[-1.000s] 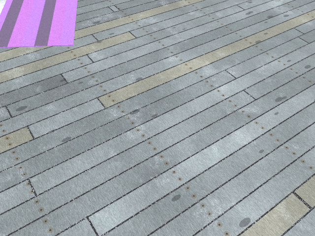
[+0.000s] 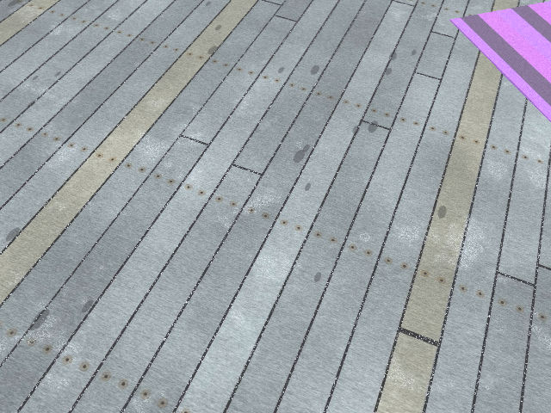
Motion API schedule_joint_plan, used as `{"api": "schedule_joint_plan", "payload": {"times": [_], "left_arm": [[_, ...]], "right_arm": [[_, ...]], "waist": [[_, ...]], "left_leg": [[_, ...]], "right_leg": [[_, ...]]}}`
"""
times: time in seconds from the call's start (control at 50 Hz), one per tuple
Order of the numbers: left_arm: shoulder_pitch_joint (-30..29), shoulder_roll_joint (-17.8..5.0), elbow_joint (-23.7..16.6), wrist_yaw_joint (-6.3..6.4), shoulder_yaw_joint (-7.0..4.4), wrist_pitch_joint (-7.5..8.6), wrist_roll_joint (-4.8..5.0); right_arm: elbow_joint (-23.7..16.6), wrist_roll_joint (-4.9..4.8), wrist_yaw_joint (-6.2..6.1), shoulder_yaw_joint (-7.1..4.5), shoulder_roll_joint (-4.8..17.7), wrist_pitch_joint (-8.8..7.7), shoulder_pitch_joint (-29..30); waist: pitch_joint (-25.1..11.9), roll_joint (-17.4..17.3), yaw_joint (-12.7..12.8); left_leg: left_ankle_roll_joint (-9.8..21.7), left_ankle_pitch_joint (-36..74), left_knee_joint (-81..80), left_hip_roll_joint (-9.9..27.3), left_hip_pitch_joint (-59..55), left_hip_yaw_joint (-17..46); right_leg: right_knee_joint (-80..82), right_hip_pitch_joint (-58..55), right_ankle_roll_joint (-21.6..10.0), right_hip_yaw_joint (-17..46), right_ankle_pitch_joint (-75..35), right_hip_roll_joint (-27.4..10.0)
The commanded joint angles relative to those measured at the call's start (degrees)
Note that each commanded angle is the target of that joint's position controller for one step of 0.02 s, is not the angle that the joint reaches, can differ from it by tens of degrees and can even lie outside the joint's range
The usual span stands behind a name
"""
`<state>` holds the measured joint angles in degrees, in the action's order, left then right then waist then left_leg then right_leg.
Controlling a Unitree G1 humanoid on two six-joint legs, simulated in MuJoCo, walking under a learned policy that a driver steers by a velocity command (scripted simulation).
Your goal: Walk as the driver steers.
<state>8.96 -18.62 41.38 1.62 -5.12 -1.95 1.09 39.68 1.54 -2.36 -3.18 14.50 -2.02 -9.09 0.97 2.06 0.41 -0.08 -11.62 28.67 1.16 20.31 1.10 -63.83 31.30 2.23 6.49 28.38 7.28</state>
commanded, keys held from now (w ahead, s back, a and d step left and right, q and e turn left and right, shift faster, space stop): e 0.02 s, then no key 0.98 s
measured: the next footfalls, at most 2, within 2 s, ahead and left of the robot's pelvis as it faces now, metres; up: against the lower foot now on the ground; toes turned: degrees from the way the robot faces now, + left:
right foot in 0.28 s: +0.03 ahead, -0.14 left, +0.00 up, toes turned -5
left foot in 0.58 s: +0.05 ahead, +0.11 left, +0.00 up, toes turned -6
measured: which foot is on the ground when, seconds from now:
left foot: down 0.00-0.28, up 0.30-0.56, down 0.58-1.00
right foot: up 0.00-0.26, down 0.28-1.00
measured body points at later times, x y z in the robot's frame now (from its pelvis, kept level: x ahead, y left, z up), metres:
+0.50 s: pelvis +0.01 -0.04 +0.00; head +0.02 -0.06 +0.45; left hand +0.20 +0.18 -0.09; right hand +0.09 -0.33 -0.12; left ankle +0.01 +0.12 -0.71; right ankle -0.01 -0.14 -0.74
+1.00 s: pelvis +0.00 -0.02 +0.00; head +0.01 -0.02 +0.44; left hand +0.13 +0.22 -0.14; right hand +0.07 -0.28 -0.13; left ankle +0.01 +0.11 -0.74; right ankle -0.01 -0.14 -0.74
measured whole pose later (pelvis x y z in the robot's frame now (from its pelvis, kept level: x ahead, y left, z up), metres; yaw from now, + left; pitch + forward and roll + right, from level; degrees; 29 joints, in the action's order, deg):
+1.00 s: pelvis +0.00 -0.02 +0.00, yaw -7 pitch -2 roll +0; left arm 10.2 -12.7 52.7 1.2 -2.7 -0.6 -0.1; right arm 46.6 0.7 -1.9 -1.7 12.6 -1.0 -14.4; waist 1.9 -0.3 -0.1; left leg -1.5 -17.7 31.4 1.5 12.3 -0.2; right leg -32.2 13.4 -0.1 1.4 17.2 0.5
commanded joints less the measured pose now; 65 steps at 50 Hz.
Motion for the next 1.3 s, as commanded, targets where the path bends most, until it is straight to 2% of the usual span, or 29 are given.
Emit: {"api": "schedule_joint_plan", "payload": {"times": [0.02,0.06,0.12,0.2,0.24,0.26,0.28,0.3,0.32,0.34,0.36,0.38,0.42,0.46,0.5,0.54,0.56,0.58,0.6,0.62,0.64,0.66,0.7,0.9,1.3], "left_arm": [[3.1,-4.4,-3.2,-0.1,-1.73,-1.01,0.55],[0.5,-1.9,-5.2,-0.24,-0.86,-1.04,0.54],[-1.3,-0.5,-6.8,-0.8,0.05,-0.73,-0.26],[-0.8,-1.6,-7.0,-1.73,-0.08,-0.65,-0.35],[2.6,-1.0,-5.5,-2.14,-0.2,-0.42,-0.47],[3.4,-1.8,-5.3,-2.06,-0.35,-0.34,-0.68],[4.6,-5.2,-5.8,-1.41,-0.89,-0.26,-1.24],[1.7,-7.5,-6.8,-1.08,-0.69,-0.24,-2.2],[2.3,-4.8,-6.5,-1.49,-0.16,0.74,-3.37],[0.5,-3.4,-5.8,-1.68,0.37,1.67,-3.5],[-1.5,-3.2,-5.3,-1.68,0.5,2.28,-2.9],[-2.9,-2.6,-5.2,-1.62,0.78,2.72,-2.21],[-4.0,-1.9,-4.4,-1.29,1.13,2.87,-1.92],[-3.8,-1.1,-3.6,-1.14,1.31,2.67,-1.92],[-2.8,-1.1,-2.7,-1.07,1.39,2.36,-1.83],[-3.4,-0.5,-2.0,-1.05,1.74,2.11,-1.28],[-2.2,-0.1,-1.2,-1.14,1.88,2.28,-1.01],[-0.5,0.7,-0.6,-1.27,2.11,2.68,-1.5],[1.7,-0.3,-0.1,-1.69,1.65,3.09,-2.04],[0.3,-0.3,0.2,-1.62,1.61,3.03,-1.89],[-2.1,-1.1,0.3,-1.46,1.47,2.8,-1.74],[-2.9,-0.2,0.3,-1.19,1.52,2.5,-1.53],[-2.4,0.1,1.0,-0.89,1.49,1.8,-1.54],[-0.4,0.3,6.6,-0.5,1.29,2.03,-1.25],[1.1,0.7,16.7,0.55,1.62,1.78,-0.94]], "right_arm": [[-4.7,-0.42,-0.49,-2.08,7.9,0.26,1.5],[-4.3,-0.19,-0.65,-2.44,8.5,0.81,-0.3],[-4.2,-0.74,-0.56,-3.07,10.1,1.27,-0.6],[-3.6,-2.02,0.38,-3.31,11.3,1.32,-1.0],[-3.1,-2.9,0.59,-2.8,10.5,1.54,-0.2],[-1.8,-2.87,0.76,-2.18,8.8,1.38,-3.1],[-1.9,-0.9,1.27,-0.95,5.3,1.04,-5.3],[-3.7,0.92,1.77,0.06,2.8,0.5,-5.3],[-4.4,-0.19,1.07,-0.92,6.7,0.69,-0.6],[-4.1,-1.28,0.79,-1.71,8.8,1.06,0.4],[-2.9,-1.22,0.39,-2.03,8.7,1.55,-0.6],[-2.0,-0.8,0.01,-2.29,8.9,2.11,-1.7],[-0.8,-0.85,-0.02,-2.0,7.3,2.33,-4.1],[-0.6,-1.24,0.2,-1.22,5.2,2.08,-3.8],[-0.8,-1.52,0.31,-0.85,4.8,1.98,-2.5],[0.1,-1.55,0.51,-0.6,4.4,1.84,-4.3],[0.5,-0.92,0.62,-0.52,5.1,1.71,-4.9],[0.3,-0.24,0.53,-0.84,7.5,1.63,-5.3],[0.3,-0.52,0.52,-1.6,10.9,1.68,-5.3],[1.2,-0.94,1.07,-1.76,9.7,1.55,-4.7],[0.8,-0.74,1.45,-1.16,7.2,1.26,-4.1],[1.1,-0.29,1.43,-0.83,6.2,1.0,-3.7],[1.4,-0.34,1.34,-0.54,5.6,0.34,-3.8],[3.0,-0.78,0.35,-0.16,5.1,0.33,-5.6],[10.3,-1.14,-0.22,0.11,3.5,0.65,-8.0]], "waist": [[-5.5,-9.4,1.0],[-5.4,-11.7,-0.6],[-7.5,-13.1,-1.5],[-7.6,-14.4,-2.0],[-6.7,-13.3,0.3],[-6.5,-11.3,0.3],[-9.3,-1.2,-1.3],[-7.8,12.0,-3.5],[-7.8,9.9,1.0],[-5.2,8.3,0.2],[-4.2,7.7,-0.5],[-3.5,7.9,-0.9],[-4.0,6.2,-2.2],[-4.7,6.0,-1.5],[-5.0,5.7,-0.5],[-5.0,4.8,-2.0],[-4.9,3.4,-2.3],[-5.3,0.5,-1.2],[-4.3,-4.8,1.3],[-3.3,-7.8,0.5],[-1.7,-6.0,-0.9],[-1.6,-5.8,-0.8],[-1.1,-5.6,-0.7],[-0.7,-1.9,-0.8],[0.8,-2.1,-0.3]], "left_leg": [[10.4,26.5,-7.5,13.1,-11.7,8.4],[11.5,25.0,-8.5,12.4,-12.4,6.3],[12.7,24.6,-8.1,13.8,-12.6,5.1],[12.8,19.5,-7.2,15.0,-11.3,6.0],[10.4,15.5,-4.3,13.6,-8.1,4.9],[7.0,10.9,-2.4,11.9,-4.6,3.6],[1.3,-2.5,6.7,7.4,2.1,-1.1],[-3.1,-22.6,13.2,2.7,10.1,-3.9],[-3.9,-24.4,18.8,3.8,8.2,0.2],[-4.0,-22.2,22.1,3.9,8.4,1.0],[-4.2,-19.8,22.9,3.9,8.8,1.3],[-4.6,-17.7,23.5,4.0,8.3,1.7],[-5.1,-14.2,23.2,3.6,4.0,1.4],[-5.0,-13.0,17.5,3.2,1.4,0.4],[-4.9,-12.3,11.3,2.7,-0.6,-0.4],[-4.1,-3.5,-0.3,1.9,-6.1,-1.3],[-3.4,5.2,-5.1,2.3,-10.3,-0.4],[-2.4,14.5,-4.9,5.1,-13.9,2.8],[-0.7,15.8,-1.8,6.4,-14.2,2.5],[0.6,5.9,-1.7,4.9,-8.7,1.7],[0.5,2.3,-3.0,3.9,-6.3,1.5],[-0.1,1.6,-3.6,3.8,-5.6,1.4],[-0.8,2.5,-3.3,3.3,-5.9,1.0],[-0.5,2.0,-2.4,2.2,-6.7,0.4],[-0.4,2.4,-3.7,0.9,-7.0,-0.7]], "right_leg": [[-8.3,6.8,2.9,-1.8,-4.1,-4.4],[-1.7,5.4,3.4,-3.7,-5.4,-4.7],[9.3,-1.1,2.8,-5.0,-4.4,-6.3],[22.8,-9.7,0.4,-7.7,-6.6,-6.1],[37.3,-18.0,-2.3,-9.7,-16.7,-4.9],[43.2,-24.1,-3.8,-7.8,-22.1,-5.7],[43.9,-32.5,-6.5,4.7,-33.6,-15.8],[42.8,-30.4,-14.9,14.6,-44.9,-26.8],[44.8,-23.6,-19.6,15.5,-37.1,-27.5],[45.6,-22.1,-18.3,12.7,-32.8,-24.4],[45.6,-21.4,-16.1,10.0,-30.7,-21.9],[45.4,-20.7,-15.0,8.5,-32.3,-20.9],[44.3,-18.8,-14.5,5.0,-38.5,-19.0],[42.9,-19.8,-14.3,3.3,-40.0,-17.8],[41.9,-21.5,-14.9,4.4,-39.7,-18.1],[40.7,-21.0,-13.5,4.6,-35.9,-17.3],[40.6,-19.5,-11.4,4.4,-31.5,-16.2],[39.7,-17.5,-8.6,3.6,-24.9,-14.2],[39.6,-15.5,-6.8,1.0,-19.2,-10.9],[39.2,-18.1,-5.1,-2.0,-16.7,-8.7],[37.9,-18.8,-4.6,-2.3,-16.3,-8.6],[37.3,-19.0,-4.8,-2.4,-17.1,-8.8],[37.2,-18.4,-5.1,-2.1,-19.1,-9.0],[37.0,-18.3,-4.1,-2.4,-20.0,-9.0],[38.4,-19.3,-3.6,-3.3,-20.7,-8.8]]}}
Velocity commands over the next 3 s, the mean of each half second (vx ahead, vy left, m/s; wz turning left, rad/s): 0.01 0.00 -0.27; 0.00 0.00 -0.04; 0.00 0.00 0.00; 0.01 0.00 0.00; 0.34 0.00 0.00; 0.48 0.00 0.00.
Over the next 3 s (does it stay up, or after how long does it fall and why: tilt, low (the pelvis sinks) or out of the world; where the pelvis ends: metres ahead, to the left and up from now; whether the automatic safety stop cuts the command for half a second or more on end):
stays up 0.43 -0.07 0.01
